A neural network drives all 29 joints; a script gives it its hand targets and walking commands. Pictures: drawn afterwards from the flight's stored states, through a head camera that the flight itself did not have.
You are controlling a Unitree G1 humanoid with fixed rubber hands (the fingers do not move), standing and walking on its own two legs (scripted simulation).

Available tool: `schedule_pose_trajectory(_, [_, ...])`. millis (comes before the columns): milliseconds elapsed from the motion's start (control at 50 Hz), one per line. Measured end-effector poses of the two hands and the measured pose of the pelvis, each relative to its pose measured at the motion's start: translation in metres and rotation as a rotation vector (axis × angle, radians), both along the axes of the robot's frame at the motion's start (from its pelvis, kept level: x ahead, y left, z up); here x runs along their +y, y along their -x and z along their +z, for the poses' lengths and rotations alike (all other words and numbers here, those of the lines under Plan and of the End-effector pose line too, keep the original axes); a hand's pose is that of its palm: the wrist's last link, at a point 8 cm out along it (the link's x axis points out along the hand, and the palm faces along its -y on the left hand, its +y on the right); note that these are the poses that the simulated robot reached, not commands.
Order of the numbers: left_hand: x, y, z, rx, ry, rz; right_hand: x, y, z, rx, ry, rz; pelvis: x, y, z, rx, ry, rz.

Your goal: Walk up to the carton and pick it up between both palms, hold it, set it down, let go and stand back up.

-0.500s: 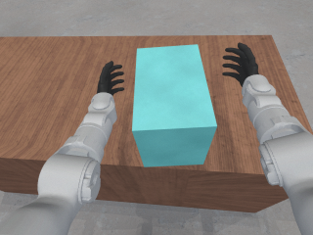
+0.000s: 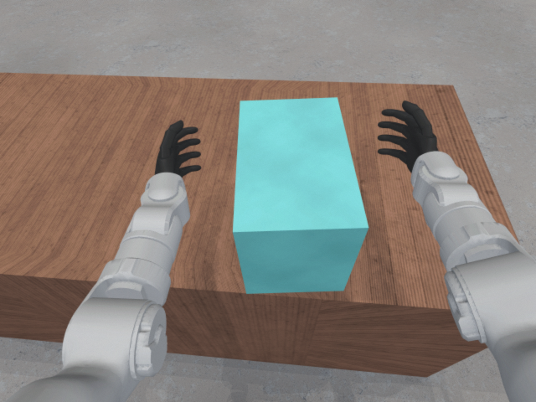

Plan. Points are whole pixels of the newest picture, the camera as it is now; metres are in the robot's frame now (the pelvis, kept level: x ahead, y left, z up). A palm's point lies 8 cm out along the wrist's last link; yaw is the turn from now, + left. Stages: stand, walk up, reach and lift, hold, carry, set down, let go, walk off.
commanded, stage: set down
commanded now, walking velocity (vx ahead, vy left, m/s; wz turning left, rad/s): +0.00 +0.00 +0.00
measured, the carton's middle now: (291, 195) +0.50 +0.03 -0.03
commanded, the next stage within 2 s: none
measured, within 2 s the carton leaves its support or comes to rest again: neither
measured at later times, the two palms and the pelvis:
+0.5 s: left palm (169, 216) +0.37 +0.20 +0.06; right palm (422, 200) +0.43 -0.17 +0.07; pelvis +0.00 +0.00 +0.00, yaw +0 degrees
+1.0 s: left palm (173, 270) +0.31 +0.19 +0.01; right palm (422, 259) +0.37 -0.18 +0.01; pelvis +0.00 -0.01 +0.00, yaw +1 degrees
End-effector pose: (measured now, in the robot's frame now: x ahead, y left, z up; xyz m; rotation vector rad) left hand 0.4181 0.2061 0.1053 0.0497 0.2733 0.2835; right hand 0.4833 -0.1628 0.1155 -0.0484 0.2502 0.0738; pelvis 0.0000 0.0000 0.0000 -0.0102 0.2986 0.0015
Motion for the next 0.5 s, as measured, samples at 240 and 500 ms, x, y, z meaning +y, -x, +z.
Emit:
schedule_pose_trajectory(240, [0.002,0.031,-0.031,0.002,0.006,0.025,-0.007,0.029,-0.037,-0.004,-0.001,0.021,-0.001,0.009,-0.002,-0.003,-0.003,-0.002])
schedule_pose_trajectory(500, [-0.002,0.049,-0.043,-0.021,0.021,0.012,-0.011,0.050,-0.046,-0.002,0.026,0.031,-0.004,0.003,0.000,-0.054,-0.006,0.005])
